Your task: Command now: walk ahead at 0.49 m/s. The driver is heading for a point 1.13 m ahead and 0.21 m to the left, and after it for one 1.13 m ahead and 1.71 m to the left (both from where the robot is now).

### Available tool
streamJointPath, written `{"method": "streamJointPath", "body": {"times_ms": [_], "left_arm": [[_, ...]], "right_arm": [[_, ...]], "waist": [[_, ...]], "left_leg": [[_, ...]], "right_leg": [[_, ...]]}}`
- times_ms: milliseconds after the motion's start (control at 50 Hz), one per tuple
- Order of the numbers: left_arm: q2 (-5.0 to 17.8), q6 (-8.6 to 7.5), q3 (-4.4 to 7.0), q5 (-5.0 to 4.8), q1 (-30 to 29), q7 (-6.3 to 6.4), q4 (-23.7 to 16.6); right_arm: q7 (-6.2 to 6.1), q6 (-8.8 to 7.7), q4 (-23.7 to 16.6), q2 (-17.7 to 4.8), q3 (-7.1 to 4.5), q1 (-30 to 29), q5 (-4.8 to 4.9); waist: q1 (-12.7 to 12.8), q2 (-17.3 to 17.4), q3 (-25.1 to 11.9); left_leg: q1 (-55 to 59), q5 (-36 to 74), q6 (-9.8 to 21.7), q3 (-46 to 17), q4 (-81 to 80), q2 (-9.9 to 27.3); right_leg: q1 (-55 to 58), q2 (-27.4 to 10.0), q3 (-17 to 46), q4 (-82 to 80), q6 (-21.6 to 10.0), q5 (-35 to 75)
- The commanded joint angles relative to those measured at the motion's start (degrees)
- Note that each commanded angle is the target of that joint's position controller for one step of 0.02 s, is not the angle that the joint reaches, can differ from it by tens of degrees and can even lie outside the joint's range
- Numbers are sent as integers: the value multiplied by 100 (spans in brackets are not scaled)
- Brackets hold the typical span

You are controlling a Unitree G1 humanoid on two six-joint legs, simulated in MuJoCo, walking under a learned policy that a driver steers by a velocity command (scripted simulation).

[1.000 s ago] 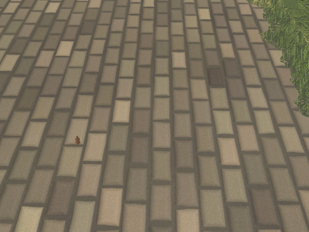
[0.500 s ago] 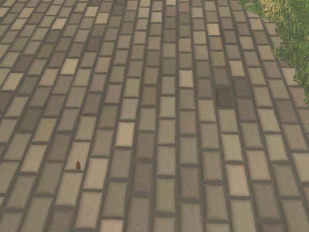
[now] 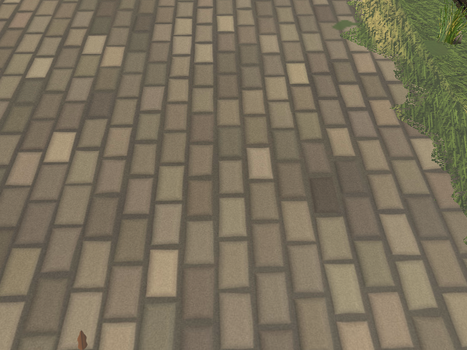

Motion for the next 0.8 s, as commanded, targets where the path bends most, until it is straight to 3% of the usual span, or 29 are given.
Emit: {"method": "streamJointPath", "body": {"times_ms": [20,100,180,240,260,280,300,320,340,360,380,400,440,500,580,640,720,760,800], "left_arm": [[250,-3,73,56,97,17,-250],[165,-58,33,-6,-790,-64,-478],[225,-124,17,-62,-1414,-202,-742],[476,-233,105,-64,-1060,-261,-733],[639,-260,200,-54,-513,-242,-589],[984,-289,355,-28,520,-195,-316],[1559,-281,499,83,1505,-148,-174],[1509,-227,482,101,1776,-176,-80],[951,-233,325,108,1420,-170,-185],[707,-228,240,75,901,-159,-301],[512,-229,172,70,439,-195,-324],[463,-242,162,93,218,-194,-318],[338,-263,157,110,110,-196,-219],[526,-279,232,146,250,-129,-78],[685,-206,286,159,397,-19,13],[816,-149,325,109,591,38,61],[929,-17,381,13,871,51,166],[1054,49,419,-30,772,51,139],[1240,120,467,-67,614,73,74]], "right_arm": [[-121,-78,-325,-797,-131,-193,20],[-191,-11,-223,-935,-154,254,107],[-209,99,-83,-932,-170,640,162],[-246,189,-123,-1075,-237,517,172],[-248,211,-171,-1065,-228,389,156],[-234,205,-258,-862,-155,296,92],[-219,137,-440,-369,-15,517,36],[-207,26,-439,-15,90,951,171],[-211,-29,-442,-745,-100,656,322],[-227,-21,-590,-895,-162,211,355],[-265,34,-618,-833,-193,-86,266],[-269,101,-633,-691,-226,42,230],[-229,263,-612,-466,-240,201,234],[-230,390,-823,-391,-276,-116,211],[-147,380,-1115,-350,-286,-734,171],[-28,358,-1368,-284,-241,-1386,137],[115,358,-1720,-279,-218,-1979,165],[168,371,-1847,-374,-261,-1981,176],[172,399,-1821,-628,-401,-1443,187]], "waist": [[230,392,328],[-96,446,361],[-267,486,541],[55,653,367],[378,671,79],[814,535,-622],[978,-411,-1629],[842,-1720,-2302],[846,-1011,-1713],[712,-648,-1053],[549,-89,-559],[322,-388,-392],[151,-431,-124],[110,-148,110],[221,-82,281],[444,-9,469],[595,-19,648],[459,-129,543],[64,-361,73]], "left_leg": [[-494,486,965,-1173,-1083,1621],[-19,490,742,-918,-1015,1551],[576,350,711,-1164,-629,1790],[755,688,578,-1449,-83,1933],[662,1402,469,-1360,495,1755],[133,1682,282,-1088,1746,1374],[-1715,213,-83,-556,3937,632],[-3120,-2470,-215,-807,5398,159],[-3520,-2243,-146,-1329,6040,520],[-3614,-1714,-95,-1165,6064,801],[-3331,-1236,-84,-1106,5777,1016],[-3081,-895,-118,-1130,5501,1191],[-2692,-623,-170,-1019,5321,1290],[-3097,-175,-226,-1052,5032,1318],[-3367,698,-287,-970,3819,1262],[-3349,1041,-239,-600,3020,1232],[-3470,615,-73,-265,2442,1162],[-3053,99,95,21,2271,950],[-2029,-445,326,382,2264,496]], "right_leg": [[-135,-187,19,-908,126,946],[106,98,-224,-2410,175,1613],[178,264,-187,-3158,148,1195],[973,457,-211,-3586,11,583],[1757,610,-335,-3737,-83,427],[3236,389,-140,-3616,-304,539],[5495,-1000,1511,-3576,-865,338],[6392,-1829,3647,-4382,-1365,-482],[5791,-1646,3310,-4553,-1142,-779],[4976,-1496,2355,-4629,-920,-464],[4114,-1135,1621,-4894,-704,-43],[3675,-1052,1191,-5096,-725,203],[3122,-768,439,-5378,-695,630],[3078,-778,-173,-5505,-773,1375],[3332,-745,-737,-5615,-733,1421],[3584,-811,-1073,-5640,-684,1354],[4294,-998,-1348,-5337,-591,1657],[4456,-1023,-1535,-4910,-485,2784],[4465,-975,-1693,-3872,-363,4705]]}}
